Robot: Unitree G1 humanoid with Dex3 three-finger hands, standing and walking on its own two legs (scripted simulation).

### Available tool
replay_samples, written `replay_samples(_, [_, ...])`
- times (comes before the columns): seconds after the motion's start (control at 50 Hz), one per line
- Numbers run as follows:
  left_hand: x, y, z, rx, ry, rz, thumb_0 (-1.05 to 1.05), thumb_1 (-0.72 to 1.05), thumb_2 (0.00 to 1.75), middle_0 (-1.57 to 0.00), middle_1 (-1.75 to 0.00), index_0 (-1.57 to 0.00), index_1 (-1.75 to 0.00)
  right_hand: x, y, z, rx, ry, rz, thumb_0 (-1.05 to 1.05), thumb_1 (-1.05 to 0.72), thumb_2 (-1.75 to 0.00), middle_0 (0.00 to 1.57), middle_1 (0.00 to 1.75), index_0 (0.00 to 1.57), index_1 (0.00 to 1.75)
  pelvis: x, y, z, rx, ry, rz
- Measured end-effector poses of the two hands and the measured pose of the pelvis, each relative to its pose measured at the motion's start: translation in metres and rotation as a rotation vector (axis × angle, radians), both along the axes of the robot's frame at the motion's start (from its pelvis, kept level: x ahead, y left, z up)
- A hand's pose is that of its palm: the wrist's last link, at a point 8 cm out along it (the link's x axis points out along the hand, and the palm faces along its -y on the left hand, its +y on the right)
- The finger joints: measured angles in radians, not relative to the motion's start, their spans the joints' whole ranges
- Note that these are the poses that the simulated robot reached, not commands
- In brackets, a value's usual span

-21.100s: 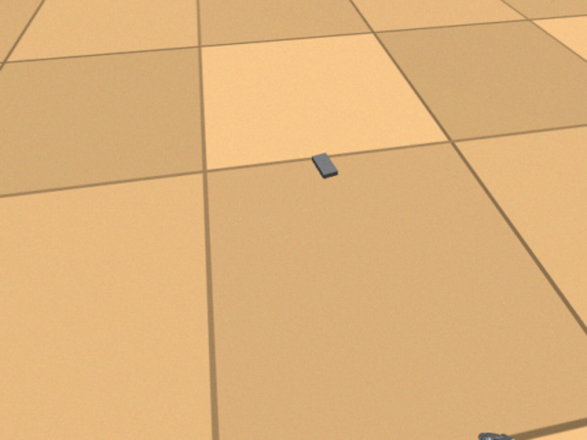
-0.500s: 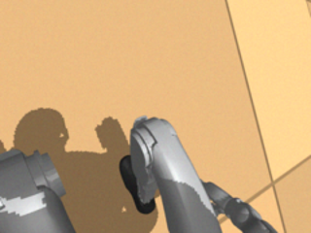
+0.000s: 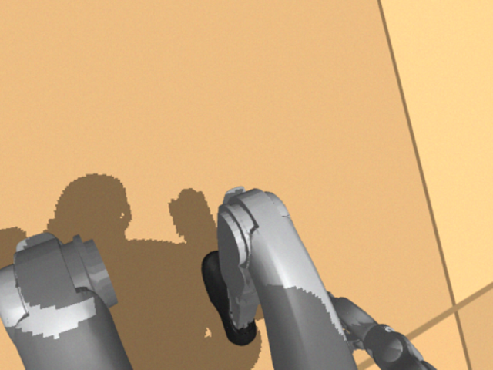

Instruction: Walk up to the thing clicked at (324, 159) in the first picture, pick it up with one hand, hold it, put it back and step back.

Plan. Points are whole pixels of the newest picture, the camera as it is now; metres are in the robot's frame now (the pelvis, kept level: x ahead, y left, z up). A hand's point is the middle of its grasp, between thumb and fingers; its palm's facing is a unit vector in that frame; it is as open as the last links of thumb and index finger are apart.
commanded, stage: settle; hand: left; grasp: from above
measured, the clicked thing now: out of the picture +0.39 +0.37 -0.27
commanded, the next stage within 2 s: lift in 0.56 s
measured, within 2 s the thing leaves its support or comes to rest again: neither
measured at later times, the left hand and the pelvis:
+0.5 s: hand out of the picture +0.38 +0.37 -0.15, palm faces -0.46 -0.13 -0.88, open 10.1 cm; pelvis -0.01 -0.01 +0.02, yaw +4 degrees
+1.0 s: hand out of the picture +0.36 +0.38 -0.07, palm faces -0.47 -0.14 -0.87, open 10.2 cm; pelvis -0.01 -0.01 +0.06, yaw +7 degrees
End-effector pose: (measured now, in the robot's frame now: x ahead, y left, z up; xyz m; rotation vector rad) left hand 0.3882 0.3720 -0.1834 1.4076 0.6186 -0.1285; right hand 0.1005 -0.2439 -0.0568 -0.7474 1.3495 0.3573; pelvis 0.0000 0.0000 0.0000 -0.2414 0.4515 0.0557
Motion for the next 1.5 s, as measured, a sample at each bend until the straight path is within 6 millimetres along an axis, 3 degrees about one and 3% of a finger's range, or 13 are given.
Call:
replay_samples(0.18, [0.001,0.003,0.043,0.040,-0.075,-0.046,0.03,0.01,0.33,-0.72,-0.46,-0.76,-0.41,0.016,-0.011,-0.003,0.020,-0.059,-0.071,0.00,-0.91,-0.90,0.20,0.30,0.20,0.30,0.001,-0.001,0.004,0.019,0.038,0.014])
replay_samples(0.36, [0.004,0.000,0.080,0.057,-0.033,-0.013,0.04,0.02,0.28,-0.73,-0.44,-0.78,-0.39,0.029,-0.008,-0.005,0.070,-0.127,-0.144,0.00,-0.91,-0.90,0.20,0.30,0.20,0.30,-0.002,-0.003,0.016,0.041,0.071,0.031])
replay_samples(0.72, [-0.002,0.000,0.108,0.037,-0.009,-0.063,0.03,-0.01,0.28,-0.78,-0.41,-0.82,-0.36,-0.001,-0.018,-0.001,0.001,-0.067,-0.239,0.00,-0.91,-0.90,0.20,0.30,0.20,0.30,-0.010,-0.006,0.028,0.059,0.076,0.056])
replay_samples(0.92, [-0.012,0.005,0.146,0.042,0.008,-0.020,0.02,0.00,0.30,-0.76,-0.42,-0.80,-0.37,0.001,-0.016,0.015,0.012,-0.082,-0.314,0.00,-0.92,-0.90,0.20,0.30,0.20,0.30,-0.010,-0.006,0.051,0.067,0.113,0.074])
replay_samples(1.24, [-0.056,-0.003,0.239,0.016,0.001,-0.043,0.02,0.00,0.35,-0.73,-0.44,-0.77,-0.41,0.040,-0.006,0.061,0.075,-0.198,-0.336,0.00,-0.91,-0.90,0.20,0.30,0.20,0.30,-0.013,-0.006,0.112,0.093,0.127,0.105])
replay_samples(1.36, [-0.069,-0.006,0.288,0.014,-0.038,-0.032,0.01,0.00,0.38,-0.71,-0.47,-0.75,-0.43,0.058,0.003,0.096,0.096,-0.259,-0.343,0.01,-0.91,-0.90,0.20,0.30,0.20,0.30,-0.013,-0.005,0.146,0.101,0.109,0.118])
replay_samples(1.5, [-0.084,-0.014,0.353,-0.001,-0.044,-0.022,0.01,-0.01,0.43,-0.68,-0.49,-0.72,-0.46,0.072,0.015,0.153,0.116,-0.320,-0.360,0.01,-0.91,-0.90,0.20,0.30,0.20,0.30,-0.010,-0.001,0.201,0.113,0.064,0.136])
